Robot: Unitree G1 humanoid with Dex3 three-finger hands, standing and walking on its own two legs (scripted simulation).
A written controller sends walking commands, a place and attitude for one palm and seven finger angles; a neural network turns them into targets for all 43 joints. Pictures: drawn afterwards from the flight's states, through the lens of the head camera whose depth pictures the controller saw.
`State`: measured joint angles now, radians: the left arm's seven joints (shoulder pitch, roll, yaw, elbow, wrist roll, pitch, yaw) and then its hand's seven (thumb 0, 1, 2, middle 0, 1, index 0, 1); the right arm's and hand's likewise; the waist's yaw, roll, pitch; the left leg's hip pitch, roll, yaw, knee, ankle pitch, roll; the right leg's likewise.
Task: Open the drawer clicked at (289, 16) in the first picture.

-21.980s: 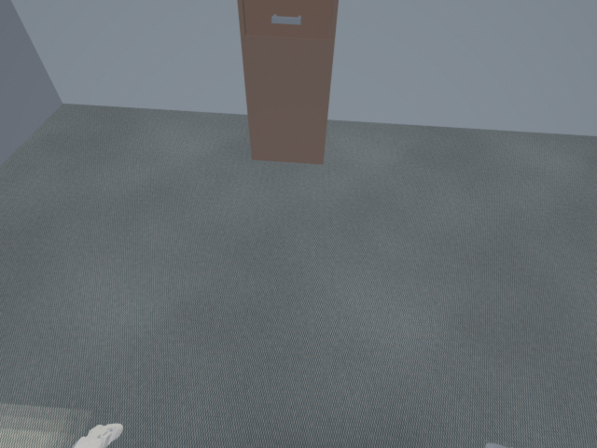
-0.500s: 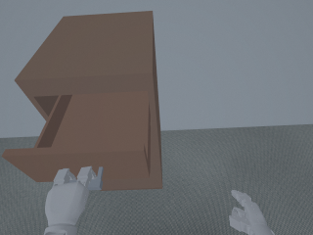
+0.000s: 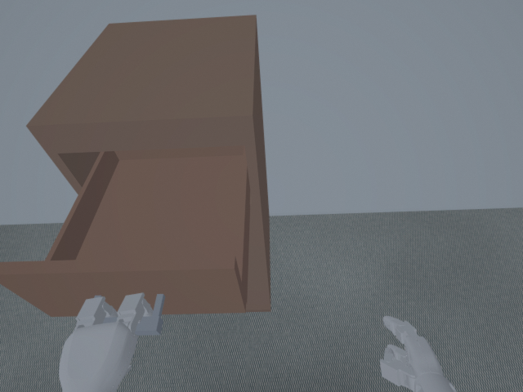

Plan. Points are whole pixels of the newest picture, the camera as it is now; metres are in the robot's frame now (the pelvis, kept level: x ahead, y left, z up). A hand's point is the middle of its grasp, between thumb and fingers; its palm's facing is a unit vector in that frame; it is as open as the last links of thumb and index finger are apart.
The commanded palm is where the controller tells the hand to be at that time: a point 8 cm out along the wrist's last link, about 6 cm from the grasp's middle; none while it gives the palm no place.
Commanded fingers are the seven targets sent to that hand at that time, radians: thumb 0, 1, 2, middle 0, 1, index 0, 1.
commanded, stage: pull the drawer open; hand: left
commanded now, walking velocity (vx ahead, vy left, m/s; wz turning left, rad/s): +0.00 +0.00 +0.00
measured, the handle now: (125, 313) +0.23 +0.23 +0.01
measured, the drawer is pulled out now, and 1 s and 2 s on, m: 0.25 0.30 0.29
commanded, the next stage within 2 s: open the thumb to release the handle in 0.36 s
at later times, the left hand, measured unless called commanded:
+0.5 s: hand out of the picture +0.11 +0.22 -0.01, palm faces -0.05 -0.11 -0.99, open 5.9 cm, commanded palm +0.09 +0.23 +0.05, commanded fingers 0.00 0.69 0.81 -0.38 -1.33 -0.38 -1.33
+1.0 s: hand out of the picture +0.12 +0.22 -0.01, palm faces -0.01 -0.12 -0.99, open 12.6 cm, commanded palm +0.08 +0.23 +0.05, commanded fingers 0.00 -0.50 0.30 -0.30 -1.20 -0.30 -1.20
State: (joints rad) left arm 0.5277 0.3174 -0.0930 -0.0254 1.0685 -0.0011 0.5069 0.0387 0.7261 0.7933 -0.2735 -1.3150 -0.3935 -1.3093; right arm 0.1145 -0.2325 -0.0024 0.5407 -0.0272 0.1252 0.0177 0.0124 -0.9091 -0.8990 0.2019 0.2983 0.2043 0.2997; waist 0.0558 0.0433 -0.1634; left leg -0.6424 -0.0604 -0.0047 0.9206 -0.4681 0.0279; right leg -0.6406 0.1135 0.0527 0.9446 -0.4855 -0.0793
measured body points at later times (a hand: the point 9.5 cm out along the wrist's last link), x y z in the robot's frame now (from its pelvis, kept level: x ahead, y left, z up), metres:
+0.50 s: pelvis +0.00 -0.01 -0.01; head +0.03 -0.04 +0.44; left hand +0.11 +0.22 +0.05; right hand +0.23 -0.21 -0.10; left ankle -0.01 +0.11 -0.69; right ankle -0.02 -0.07 -0.69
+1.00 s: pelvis -0.02 -0.01 -0.01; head +0.00 -0.04 +0.44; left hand +0.11 +0.22 +0.05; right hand +0.20 -0.22 -0.10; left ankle -0.01 +0.11 -0.69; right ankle -0.02 -0.07 -0.69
